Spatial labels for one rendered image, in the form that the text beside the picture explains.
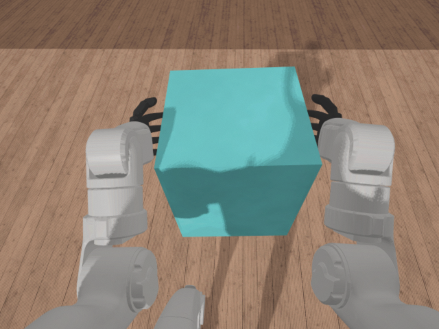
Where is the robot left thigh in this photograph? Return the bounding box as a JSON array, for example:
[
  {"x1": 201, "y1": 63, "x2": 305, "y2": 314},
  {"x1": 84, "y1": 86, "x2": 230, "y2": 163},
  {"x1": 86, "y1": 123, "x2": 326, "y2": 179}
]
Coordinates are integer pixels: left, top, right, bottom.
[{"x1": 154, "y1": 288, "x2": 205, "y2": 329}]

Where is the right robot forearm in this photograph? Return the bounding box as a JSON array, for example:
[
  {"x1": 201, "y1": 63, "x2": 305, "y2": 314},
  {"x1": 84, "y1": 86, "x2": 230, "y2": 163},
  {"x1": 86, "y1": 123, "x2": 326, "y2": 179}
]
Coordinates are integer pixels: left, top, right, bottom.
[{"x1": 318, "y1": 118, "x2": 400, "y2": 291}]

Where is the left robot hand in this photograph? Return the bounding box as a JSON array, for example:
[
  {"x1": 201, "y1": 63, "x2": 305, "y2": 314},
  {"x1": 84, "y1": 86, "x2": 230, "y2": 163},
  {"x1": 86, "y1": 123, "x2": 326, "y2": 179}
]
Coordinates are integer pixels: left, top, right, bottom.
[{"x1": 130, "y1": 97, "x2": 163, "y2": 156}]

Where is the robot left upper arm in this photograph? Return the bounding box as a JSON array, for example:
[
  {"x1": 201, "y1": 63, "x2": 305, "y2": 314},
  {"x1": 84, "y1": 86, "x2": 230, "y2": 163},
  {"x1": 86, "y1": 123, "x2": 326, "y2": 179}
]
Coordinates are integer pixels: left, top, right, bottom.
[{"x1": 24, "y1": 247, "x2": 158, "y2": 329}]

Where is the robot right upper arm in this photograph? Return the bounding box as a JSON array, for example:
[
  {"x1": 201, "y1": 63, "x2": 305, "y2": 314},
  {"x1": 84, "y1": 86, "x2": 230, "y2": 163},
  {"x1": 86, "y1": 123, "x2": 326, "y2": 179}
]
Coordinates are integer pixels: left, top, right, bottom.
[{"x1": 311, "y1": 243, "x2": 439, "y2": 329}]

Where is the left robot forearm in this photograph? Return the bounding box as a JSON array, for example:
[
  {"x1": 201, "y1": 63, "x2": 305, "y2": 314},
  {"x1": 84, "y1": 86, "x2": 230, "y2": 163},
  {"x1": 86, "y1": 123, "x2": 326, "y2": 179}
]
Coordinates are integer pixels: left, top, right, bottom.
[{"x1": 77, "y1": 121, "x2": 154, "y2": 297}]

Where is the right robot hand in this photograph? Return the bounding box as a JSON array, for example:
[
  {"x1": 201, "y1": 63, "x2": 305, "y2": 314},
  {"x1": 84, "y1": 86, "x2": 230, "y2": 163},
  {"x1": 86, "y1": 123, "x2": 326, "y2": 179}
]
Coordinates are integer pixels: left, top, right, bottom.
[{"x1": 307, "y1": 94, "x2": 342, "y2": 146}]

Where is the carton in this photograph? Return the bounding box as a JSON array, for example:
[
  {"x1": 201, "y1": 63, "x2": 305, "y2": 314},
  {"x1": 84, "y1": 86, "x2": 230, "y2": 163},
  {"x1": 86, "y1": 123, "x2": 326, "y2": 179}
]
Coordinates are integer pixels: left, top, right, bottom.
[{"x1": 154, "y1": 66, "x2": 322, "y2": 237}]

